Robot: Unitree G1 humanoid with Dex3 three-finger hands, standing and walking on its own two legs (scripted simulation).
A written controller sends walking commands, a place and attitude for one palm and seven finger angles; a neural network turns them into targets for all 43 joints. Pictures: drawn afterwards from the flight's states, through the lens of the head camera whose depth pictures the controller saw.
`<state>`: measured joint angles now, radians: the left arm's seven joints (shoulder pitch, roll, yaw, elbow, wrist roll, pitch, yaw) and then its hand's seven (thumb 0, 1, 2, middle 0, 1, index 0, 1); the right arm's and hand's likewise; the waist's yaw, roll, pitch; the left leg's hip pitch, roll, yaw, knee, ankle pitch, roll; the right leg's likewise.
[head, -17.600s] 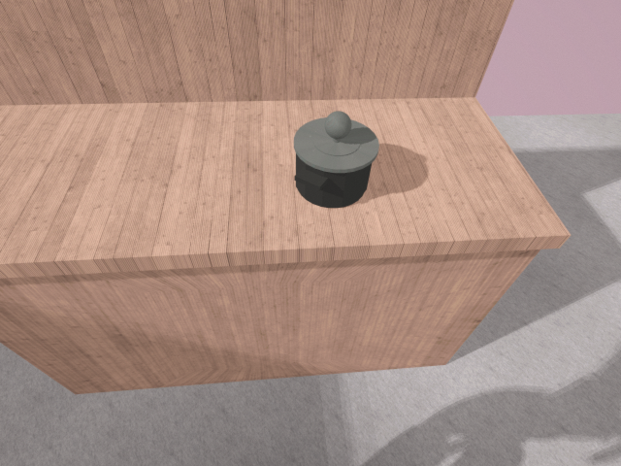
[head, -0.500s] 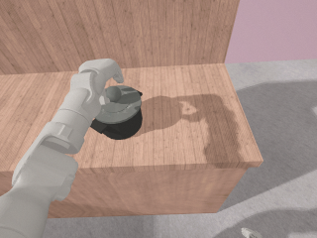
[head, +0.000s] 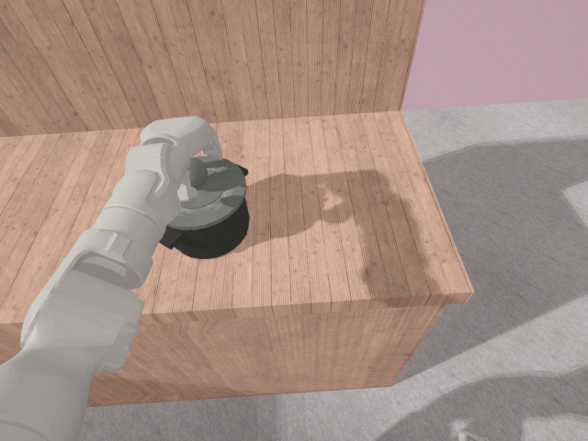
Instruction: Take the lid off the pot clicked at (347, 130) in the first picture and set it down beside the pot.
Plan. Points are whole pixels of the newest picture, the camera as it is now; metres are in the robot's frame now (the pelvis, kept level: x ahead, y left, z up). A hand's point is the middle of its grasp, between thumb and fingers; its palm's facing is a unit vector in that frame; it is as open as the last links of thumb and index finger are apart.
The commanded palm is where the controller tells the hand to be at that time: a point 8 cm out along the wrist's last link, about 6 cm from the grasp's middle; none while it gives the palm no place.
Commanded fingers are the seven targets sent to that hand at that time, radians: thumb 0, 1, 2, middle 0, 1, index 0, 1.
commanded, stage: close the fingers and squeeze the knob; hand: left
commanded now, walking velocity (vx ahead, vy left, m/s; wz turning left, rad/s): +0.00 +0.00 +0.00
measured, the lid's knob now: (191, 173) +0.49 +0.15 +0.09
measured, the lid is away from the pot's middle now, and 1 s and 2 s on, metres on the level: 0.00 0.00 0.01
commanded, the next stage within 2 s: lift the lid straight up in 1.72 s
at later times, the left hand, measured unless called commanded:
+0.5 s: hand (184, 177) +0.46 +0.15 +0.11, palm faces -0.34 -0.06 -0.94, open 9.5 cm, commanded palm +0.45 +0.15 +0.17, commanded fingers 0.00 0.06 1.05 -0.60 -0.88 -0.60 -0.88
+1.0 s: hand (187, 175) +0.46 +0.15 +0.11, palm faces -0.32 -0.05 -0.94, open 7.6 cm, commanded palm +0.45 +0.15 +0.17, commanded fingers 0.00 0.42 0.75 -0.78 -1.02 -0.78 -1.02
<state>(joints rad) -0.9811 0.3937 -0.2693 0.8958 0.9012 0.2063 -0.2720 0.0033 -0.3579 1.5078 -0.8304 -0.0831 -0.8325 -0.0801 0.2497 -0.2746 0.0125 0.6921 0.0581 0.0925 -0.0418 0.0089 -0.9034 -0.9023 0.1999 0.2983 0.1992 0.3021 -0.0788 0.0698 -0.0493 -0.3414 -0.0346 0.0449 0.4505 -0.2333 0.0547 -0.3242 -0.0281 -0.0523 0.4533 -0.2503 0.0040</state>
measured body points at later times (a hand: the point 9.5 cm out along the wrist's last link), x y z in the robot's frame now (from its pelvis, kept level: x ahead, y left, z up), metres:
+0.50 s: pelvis +0.00 +0.00 +0.00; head +0.03 -0.03 +0.45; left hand +0.47 +0.15 +0.17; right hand +0.11 -0.26 -0.13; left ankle -0.01 +0.09 -0.74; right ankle -0.02 -0.12 -0.74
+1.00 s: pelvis +0.00 +0.00 +0.00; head +0.04 -0.02 +0.45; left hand +0.47 +0.15 +0.17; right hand +0.08 -0.25 -0.14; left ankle -0.01 +0.09 -0.74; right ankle -0.02 -0.12 -0.74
